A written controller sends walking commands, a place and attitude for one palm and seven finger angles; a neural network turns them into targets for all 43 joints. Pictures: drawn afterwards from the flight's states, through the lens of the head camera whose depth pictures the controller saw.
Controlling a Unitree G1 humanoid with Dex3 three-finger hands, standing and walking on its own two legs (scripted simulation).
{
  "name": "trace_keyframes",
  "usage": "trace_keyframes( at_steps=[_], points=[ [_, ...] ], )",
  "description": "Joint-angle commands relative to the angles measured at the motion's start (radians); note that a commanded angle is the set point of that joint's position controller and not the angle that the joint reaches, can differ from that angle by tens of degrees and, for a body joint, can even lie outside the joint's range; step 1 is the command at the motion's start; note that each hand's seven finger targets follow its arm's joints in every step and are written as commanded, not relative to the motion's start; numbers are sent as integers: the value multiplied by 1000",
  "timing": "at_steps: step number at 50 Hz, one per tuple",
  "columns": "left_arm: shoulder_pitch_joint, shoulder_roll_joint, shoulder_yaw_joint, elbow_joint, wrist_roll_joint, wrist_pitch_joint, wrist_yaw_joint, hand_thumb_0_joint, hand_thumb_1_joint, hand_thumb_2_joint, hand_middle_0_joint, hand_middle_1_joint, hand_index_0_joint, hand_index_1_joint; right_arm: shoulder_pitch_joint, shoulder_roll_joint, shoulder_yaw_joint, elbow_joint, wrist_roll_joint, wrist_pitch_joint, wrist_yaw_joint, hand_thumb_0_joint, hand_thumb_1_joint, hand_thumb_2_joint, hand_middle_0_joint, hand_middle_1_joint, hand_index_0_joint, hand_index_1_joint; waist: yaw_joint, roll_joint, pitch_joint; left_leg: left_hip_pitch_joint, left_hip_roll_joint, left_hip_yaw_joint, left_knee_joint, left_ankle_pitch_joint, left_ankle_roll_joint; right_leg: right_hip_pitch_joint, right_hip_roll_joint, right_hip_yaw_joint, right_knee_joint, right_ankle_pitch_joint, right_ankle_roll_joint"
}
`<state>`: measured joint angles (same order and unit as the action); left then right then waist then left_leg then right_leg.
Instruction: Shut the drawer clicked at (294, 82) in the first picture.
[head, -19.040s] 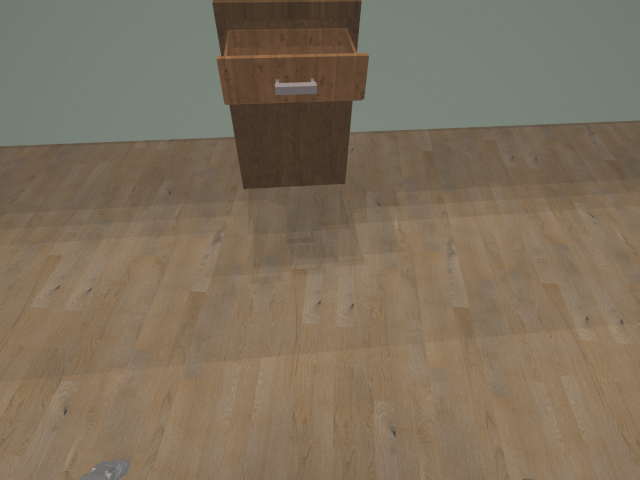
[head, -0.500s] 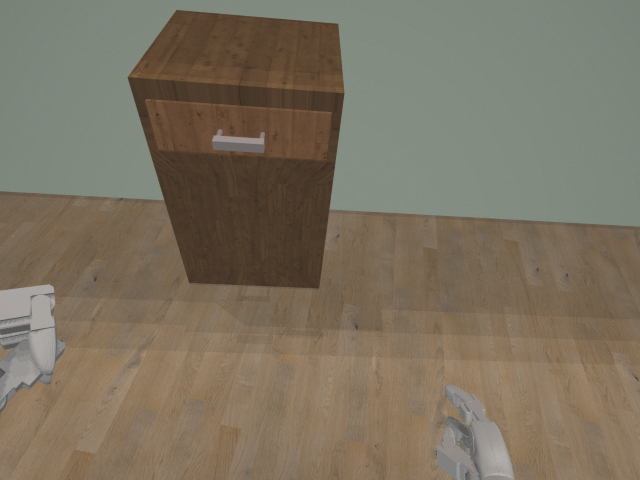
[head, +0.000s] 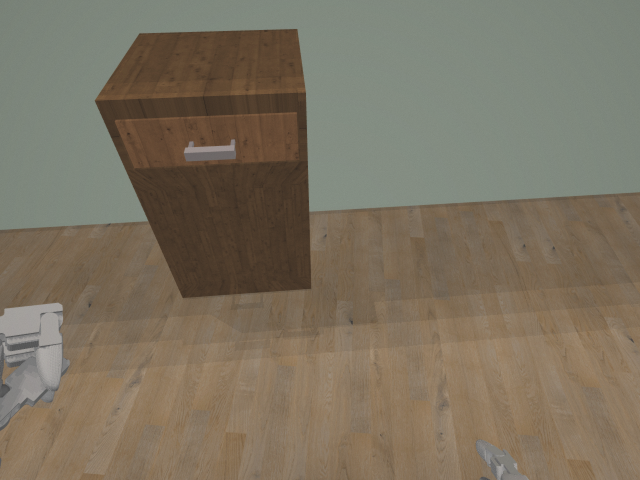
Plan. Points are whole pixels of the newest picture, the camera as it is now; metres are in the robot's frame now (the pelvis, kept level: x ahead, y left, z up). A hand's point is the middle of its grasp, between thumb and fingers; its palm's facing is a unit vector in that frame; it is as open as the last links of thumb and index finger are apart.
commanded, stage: stop stepping back and stand still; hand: left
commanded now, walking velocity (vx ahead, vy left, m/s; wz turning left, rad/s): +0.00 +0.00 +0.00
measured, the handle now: (211, 148) +0.89 +0.31 -0.08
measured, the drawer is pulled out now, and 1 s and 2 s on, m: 0.00 0.00 0.00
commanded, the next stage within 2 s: let the arm hang, fingers relaxed in 0.84 s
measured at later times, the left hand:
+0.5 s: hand (75, 325) +0.22 +0.24 +0.17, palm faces +0.32 -0.82 -0.48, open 3.3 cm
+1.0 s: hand (66, 369) +0.21 +0.27 +0.11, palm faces +0.24 -0.83 -0.50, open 3.2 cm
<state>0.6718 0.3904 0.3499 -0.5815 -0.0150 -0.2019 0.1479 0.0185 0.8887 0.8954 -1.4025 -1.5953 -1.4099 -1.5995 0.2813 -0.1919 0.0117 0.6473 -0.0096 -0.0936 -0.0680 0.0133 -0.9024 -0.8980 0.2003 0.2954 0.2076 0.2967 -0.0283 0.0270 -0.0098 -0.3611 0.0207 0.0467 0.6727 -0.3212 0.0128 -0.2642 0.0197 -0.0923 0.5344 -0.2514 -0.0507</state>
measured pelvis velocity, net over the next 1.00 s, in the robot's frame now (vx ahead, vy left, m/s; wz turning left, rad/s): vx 0.01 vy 0.02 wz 0.01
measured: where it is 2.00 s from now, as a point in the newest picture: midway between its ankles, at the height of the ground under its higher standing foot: outside the picture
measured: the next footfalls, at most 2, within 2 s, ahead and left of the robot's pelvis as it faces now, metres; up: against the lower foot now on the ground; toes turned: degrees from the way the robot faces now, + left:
none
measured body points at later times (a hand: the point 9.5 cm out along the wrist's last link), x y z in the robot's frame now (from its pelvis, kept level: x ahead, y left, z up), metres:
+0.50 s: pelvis +0.03 +0.00 +0.01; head +0.05 +0.00 +0.46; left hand +0.20 +0.28 +0.19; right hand +0.21 -0.23 -0.07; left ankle +0.02 +0.12 -0.73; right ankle +0.02 -0.09 -0.73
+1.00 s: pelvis +0.01 +0.02 +0.01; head +0.02 +0.01 +0.46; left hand +0.19 +0.31 +0.13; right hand +0.18 -0.22 -0.09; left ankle +0.02 +0.12 -0.73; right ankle +0.02 -0.09 -0.73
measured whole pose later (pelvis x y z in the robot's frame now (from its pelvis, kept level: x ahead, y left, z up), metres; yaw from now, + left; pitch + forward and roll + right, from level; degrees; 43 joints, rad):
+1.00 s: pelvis +0.01 +0.02 +0.01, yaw +1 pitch +1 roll -1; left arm 0.49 0.39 0.24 -0.26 0.00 -0.16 0.07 0.01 0.89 0.90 -1.40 -1.59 -1.40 -1.59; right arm 0.18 -0.26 -0.01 0.69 0.01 -0.10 -0.02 0.01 -0.90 -0.90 0.20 0.30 0.21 0.30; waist 0.02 0.05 0.00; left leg -0.29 0.00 0.03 0.51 -0.24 0.02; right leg -0.25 -0.01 -0.09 0.46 -0.23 -0.01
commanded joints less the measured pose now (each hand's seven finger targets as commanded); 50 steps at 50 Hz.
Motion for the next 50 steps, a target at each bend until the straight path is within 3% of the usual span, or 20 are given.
trace_keyframes(
  at_steps=[1, 4, 5, 6, 7, 8, 10, 13, 19, 24, 38, 42, 46, 47, 48, 50],
  points=[
    [-84, 150, 150, -122, -14, -55, 35, 0, 900, 900, -1400, -1600, -1400, -1600, -115, -120, -57, -151, 6, -48, -10, 0, -900, -900, 200, 300, 200, 300, 3, -205, -7, -24, 26, -59, 126, -51, -3, -74, -298, 352, -326, -279, -98],
    [-104, 127, 121, -124, -14, -63, 35, 0, 900, 900, -1400, -1600, -1400, -1600, -148, -109, -37, -147, 6, -55, -23, 0, -900, -900, 200, 300, 200, 300, 2, -88, -3, 117, 21, -30, -180, 68, 11, -64, -205, 206, -206, -125, -37],
    [-100, 120, 112, -129, -15, -69, 35, 0, 900, 900, -1400, -1600, -1400, -1600, -148, -117, -37, -145, 5, -64, -26, 0, -900, -900, 200, 300, 200, 300, 9, -24, -6, 143, 36, -61, -251, 95, 21, -49, -164, 179, -165, -90, -8],
    [-105, 117, 103, -155, -14, -75, 34, 0, 900, 900, -1400, -1600, -1400, -1600, -158, -128, -42, -151, 3, -72, -29, 0, -900, -900, 200, 300, 200, 300, 21, 50, -8, 150, 83, -115, -304, 131, 36, -31, -116, 157, -120, -32, 21],
    [-110, 120, 101, -175, -12, -77, 35, 0, 900, 900, -1400, -1600, -1400, -1600, -158, -137, -44, -157, 4, -75, -28, 0, -900, -900, 200, 300, 200, 300, 28, 75, -19, 140, 123, -170, -312, 183, 52, -6, -83, 134, -93, 23, 45],
    [-96, 120, 95, -174, -15, -73, 32, 0, 900, 900, -1400, -1600, -1400, -1600, -159, -143, -50, -167, 12, -75, -30, 0, -900, -900, 200, 300, 200, 300, 28, 50, -35, 134, 136, -175, -291, 221, 55, 21, -73, 131, -90, 77, 60],
    [-73, 134, 115, -164, -10, -67, 28, 0, 900, 900, -1400, -1600, -1400, -1600, -154, -124, -41, -161, 8, -71, -23, 0, -900, -900, 200, 300, 200, 300, 21, 36, -55, 110, 97, -124, -255, 328, 37, 86, -81, 125, -83, 223, 49],
    [-79, 142, 119, -188, -14, -69, 26, 0, 900, 900, -1400, -1600, -1400, -1600, -161, -129, -49, -172, 11, -68, -15, 0, -900, -900, 200, 300, 200, 300, 18, -24, -87, 125, 61, -74, -201, 358, 12, 130, -106, 148, -109, 338, 37],
    [12, 141, 137, -193, -31, -62, 25, 0, 900, 900, -1400, -1600, -1400, -1600, -162, -121, -48, -202, 14, -42, -7, 0, -900, -900, 200, 300, 200, 300, 18, 5, -134, 157, 52, -59, -200, 413, 2, 167, -110, 136, -107, 427, 32],
    [20, 144, 140, -191, -37, -56, 22, 0, 900, 900, -1400, -1600, -1400, -1600, -170, -122, -47, -212, 14, -28, -14, 0, -900, -900, 200, 300, 200, 300, 20, 16, -121, 166, 66, -79, -231, 443, 5, 152, -86, 110, -109, 376, 43],
    [-43, 132, 107, -179, -29, -43, 24, 0, 900, 900, -1400, -1600, -1400, -1600, -174, -133, -43, -206, 8, -35, -24, 0, -900, -900, 200, 300, 200, 300, 25, 25, -62, 122, 60, -106, -311, 239, 7, 124, -73, 99, -172, 157, 49],
    [-32, 132, 116, -157, -28, -44, 26, 0, 900, 900, -1400, -1600, -1400, -1600, -170, -130, -43, -201, 6, -35, -22, 0, -900, -900, 200, 300, 200, 300, 25, -1, -58, 116, 54, -99, -311, 203, 8, 120, -74, 109, -192, 141, 47],
    [-29, 125, 111, -149, -29, -45, 25, 0, 900, 900, -1400, -1600, -1400, -1600, -173, -131, -44, -199, 6, -35, -22, 0, -900, -900, 200, 300, 200, 300, 25, 12, -54, 107, 51, -99, -315, 180, 8, 117, -74, 109, -203, 117, 47],
    [-198, 42, -259, 679, 62, 93, -125, 0, 900, 900, -1400, -1600, -1400, -1600, -226, -332, -101, 51, 19, -80, 80, 0, -900, -900, 200, 300, 200, 300, -3, 31, 39, 35, 81, -131, -146, 320, 17, -38, -150, 71, -41, 219, 18],
    [-201, 18, -235, 701, 52, 160, -146, 0, 900, 900, -1360, -1557, -1360, -1557, -140, -270, -106, 51, 22, -25, 80, 0, -900, -900, 200, 300, 200, 300, 10, 4, -49, 108, 82, -109, -151, 375, 8, -37, -146, 130, -77, 199, 15],
    [-233, -7, -236, 726, 49, 181, -149, 0, 900, 900, -1280, -1470, -1280, -1470, -112, -242, -85, 34, 14, 11, 79, 0, -900, -900, 200, 300, 200, 300, 14, -31, -65, 73, 100, -150, -162, 254, 36, -56, -125, 93, -49, 35, 10]
  ],
)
